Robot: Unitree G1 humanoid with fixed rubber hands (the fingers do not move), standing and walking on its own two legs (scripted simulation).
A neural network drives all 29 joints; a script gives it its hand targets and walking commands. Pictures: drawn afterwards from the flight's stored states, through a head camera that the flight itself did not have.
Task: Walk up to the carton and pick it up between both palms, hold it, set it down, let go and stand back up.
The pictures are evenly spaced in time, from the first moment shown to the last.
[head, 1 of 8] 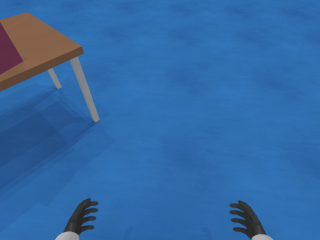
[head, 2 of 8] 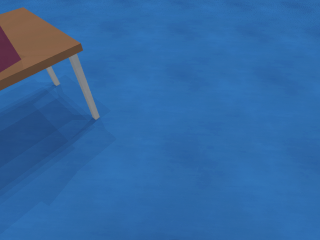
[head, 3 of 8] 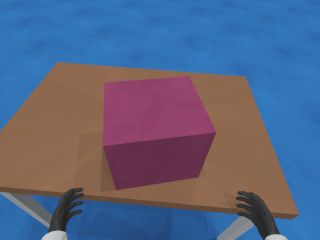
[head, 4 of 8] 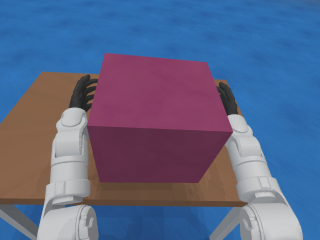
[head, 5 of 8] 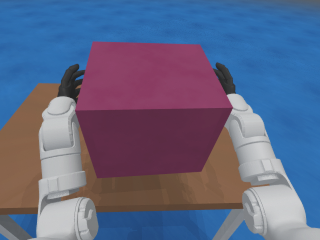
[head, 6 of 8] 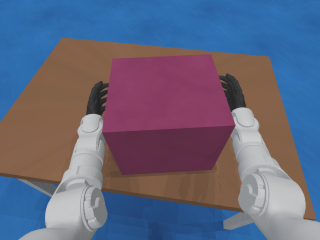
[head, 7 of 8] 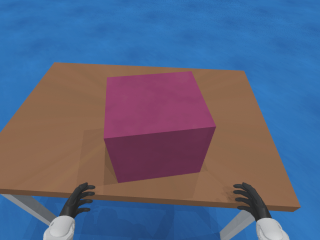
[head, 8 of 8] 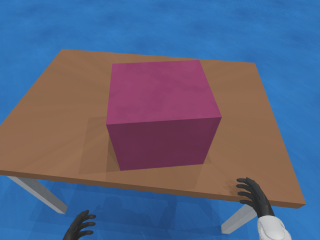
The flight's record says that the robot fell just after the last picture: no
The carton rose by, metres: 0.20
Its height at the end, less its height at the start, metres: +0.00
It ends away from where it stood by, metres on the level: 0.01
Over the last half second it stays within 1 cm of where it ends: yes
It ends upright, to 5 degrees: yes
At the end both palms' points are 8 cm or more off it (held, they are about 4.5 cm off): yes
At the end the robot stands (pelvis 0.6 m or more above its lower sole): yes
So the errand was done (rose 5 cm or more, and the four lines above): yes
